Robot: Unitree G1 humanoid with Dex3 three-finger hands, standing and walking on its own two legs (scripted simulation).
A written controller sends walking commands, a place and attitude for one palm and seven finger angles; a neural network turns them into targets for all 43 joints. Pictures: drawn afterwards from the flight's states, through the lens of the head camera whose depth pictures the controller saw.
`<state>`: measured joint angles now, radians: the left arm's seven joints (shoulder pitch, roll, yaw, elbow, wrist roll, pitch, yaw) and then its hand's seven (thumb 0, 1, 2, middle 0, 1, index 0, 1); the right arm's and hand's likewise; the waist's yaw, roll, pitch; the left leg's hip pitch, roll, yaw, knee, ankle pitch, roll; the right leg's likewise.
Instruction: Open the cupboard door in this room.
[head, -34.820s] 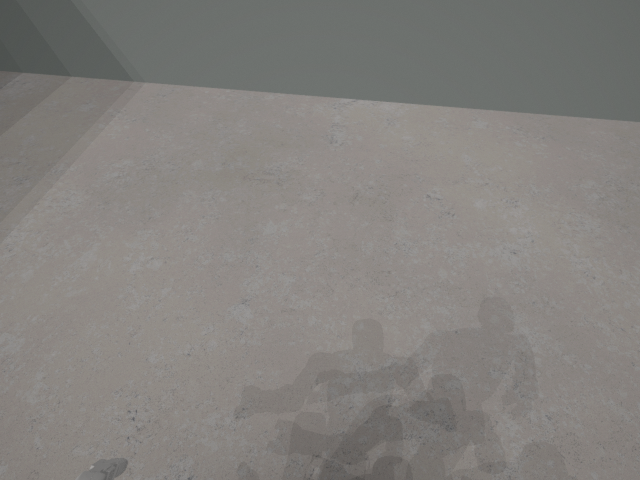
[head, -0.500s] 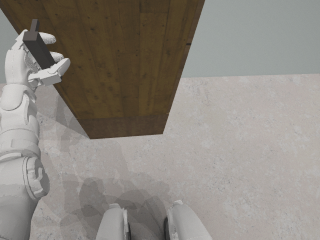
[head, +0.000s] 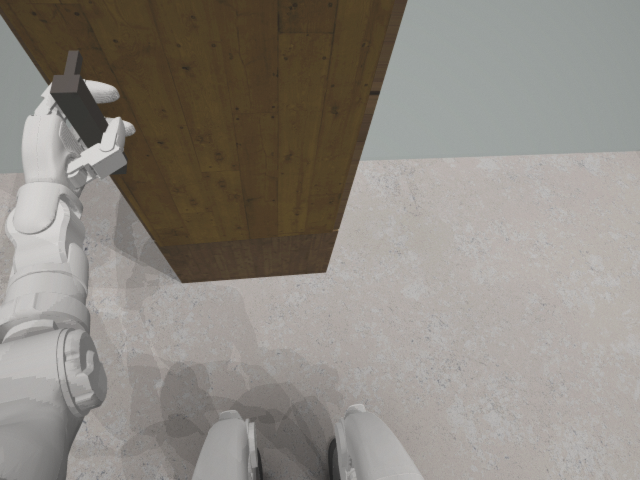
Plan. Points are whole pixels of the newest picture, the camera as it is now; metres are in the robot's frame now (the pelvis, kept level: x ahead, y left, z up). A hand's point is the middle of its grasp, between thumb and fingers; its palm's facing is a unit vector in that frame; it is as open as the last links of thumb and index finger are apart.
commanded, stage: pull the door open along its arc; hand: left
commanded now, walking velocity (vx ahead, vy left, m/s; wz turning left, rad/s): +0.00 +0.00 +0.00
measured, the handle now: (96, 116) +0.55 +0.23 +0.06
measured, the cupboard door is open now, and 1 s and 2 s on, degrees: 1 45 46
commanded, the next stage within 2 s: open thumb and fingers to let go in 0.80 s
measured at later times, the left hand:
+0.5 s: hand (157, 244) +0.37 +0.15 +0.07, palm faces +0.34 -0.94 +0.03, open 6.0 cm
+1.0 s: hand (246, 319) +0.29 +0.06 +0.07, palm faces +0.42 -0.91 -0.02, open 6.3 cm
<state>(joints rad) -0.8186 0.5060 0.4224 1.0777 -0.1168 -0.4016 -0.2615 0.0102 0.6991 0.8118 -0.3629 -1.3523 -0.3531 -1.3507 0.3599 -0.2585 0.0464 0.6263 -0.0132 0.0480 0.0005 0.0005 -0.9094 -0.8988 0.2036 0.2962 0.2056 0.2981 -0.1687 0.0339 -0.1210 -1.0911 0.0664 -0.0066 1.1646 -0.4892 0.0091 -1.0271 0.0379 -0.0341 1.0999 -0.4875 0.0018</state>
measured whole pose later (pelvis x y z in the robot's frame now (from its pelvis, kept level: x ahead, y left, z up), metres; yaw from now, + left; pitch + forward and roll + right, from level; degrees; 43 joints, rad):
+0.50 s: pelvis +0.02 +0.00 +0.02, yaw +2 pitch +18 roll -1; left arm -0.14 0.04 0.09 0.37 -0.06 -0.40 0.27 0.01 0.67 0.75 -0.32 -1.35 -0.37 -1.34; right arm 0.23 -0.21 0.00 0.56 -0.05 0.02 0.05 0.00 -0.91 -0.90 0.20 0.30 0.20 0.30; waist -0.03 0.03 -0.16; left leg -0.87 0.04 0.01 1.05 -0.49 0.00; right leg -0.82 0.01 -0.02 1.03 -0.51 0.00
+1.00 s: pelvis +0.02 -0.04 +0.02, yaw +5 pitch +14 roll +0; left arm 0.22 -0.08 -0.24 0.09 0.12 -0.34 0.54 0.01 0.63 0.73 -0.35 -1.34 -0.36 -1.35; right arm 0.19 -0.18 0.02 0.56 -0.09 -0.03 0.01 0.01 -0.91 -0.90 0.20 0.30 0.20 0.30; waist -0.01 0.03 -0.17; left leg -0.82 0.03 -0.05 1.06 -0.49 -0.05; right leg -0.76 0.00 -0.08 1.07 -0.56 -0.05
